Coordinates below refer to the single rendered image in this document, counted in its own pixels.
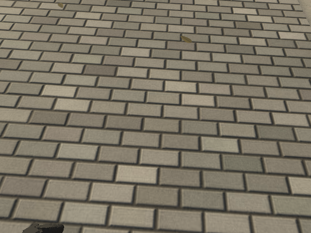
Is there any left robot hand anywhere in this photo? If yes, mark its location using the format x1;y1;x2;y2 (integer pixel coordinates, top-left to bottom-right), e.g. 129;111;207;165
22;223;64;233

